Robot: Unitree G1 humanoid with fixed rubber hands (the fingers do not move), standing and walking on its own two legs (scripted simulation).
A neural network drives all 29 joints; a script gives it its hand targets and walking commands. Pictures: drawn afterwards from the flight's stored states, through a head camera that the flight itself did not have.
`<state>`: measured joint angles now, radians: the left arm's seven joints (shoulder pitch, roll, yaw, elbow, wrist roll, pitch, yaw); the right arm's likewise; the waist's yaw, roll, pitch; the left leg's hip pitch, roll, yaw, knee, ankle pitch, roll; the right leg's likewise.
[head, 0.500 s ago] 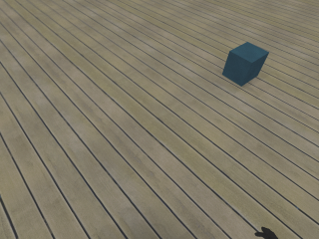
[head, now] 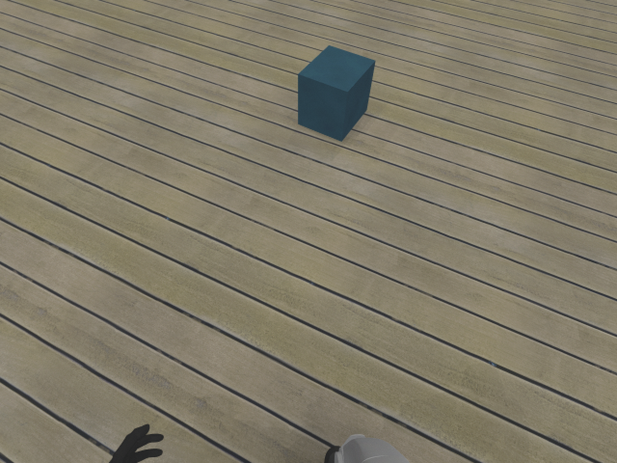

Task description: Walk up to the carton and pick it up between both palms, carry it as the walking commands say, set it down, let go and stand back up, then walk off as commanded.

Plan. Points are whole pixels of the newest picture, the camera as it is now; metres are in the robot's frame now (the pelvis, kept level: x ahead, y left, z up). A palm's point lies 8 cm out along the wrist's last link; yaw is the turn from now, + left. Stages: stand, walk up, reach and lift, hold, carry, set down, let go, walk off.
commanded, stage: walk up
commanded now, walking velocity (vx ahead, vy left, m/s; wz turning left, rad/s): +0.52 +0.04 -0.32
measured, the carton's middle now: (335, 93) +1.67 -0.31 -0.62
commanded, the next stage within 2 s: none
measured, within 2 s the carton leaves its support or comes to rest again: neither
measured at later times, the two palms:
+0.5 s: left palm (106, 377) +0.29 +0.29 -0.13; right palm (450, 312) +0.32 -0.24 -0.08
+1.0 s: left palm (198, 217) +0.55 +0.16 -0.09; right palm (468, 219) +0.51 -0.36 -0.11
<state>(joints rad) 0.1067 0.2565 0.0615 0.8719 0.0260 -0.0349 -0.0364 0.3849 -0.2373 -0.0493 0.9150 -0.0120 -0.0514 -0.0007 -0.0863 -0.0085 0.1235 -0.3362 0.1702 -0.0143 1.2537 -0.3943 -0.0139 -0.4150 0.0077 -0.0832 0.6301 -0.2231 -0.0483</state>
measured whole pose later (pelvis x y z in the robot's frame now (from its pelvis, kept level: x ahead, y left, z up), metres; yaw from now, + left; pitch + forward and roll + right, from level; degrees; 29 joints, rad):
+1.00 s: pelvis +0.48 -0.09 +0.03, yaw -8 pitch +0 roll +1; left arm 0.26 0.22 0.05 1.01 0.03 -0.09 -0.02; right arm 0.23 -0.26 -0.08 0.95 -0.03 -0.04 0.03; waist 0.02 0.05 0.04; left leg -0.49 0.12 0.06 1.12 -0.28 -0.02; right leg -0.20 -0.05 -0.14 0.41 -0.21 -0.02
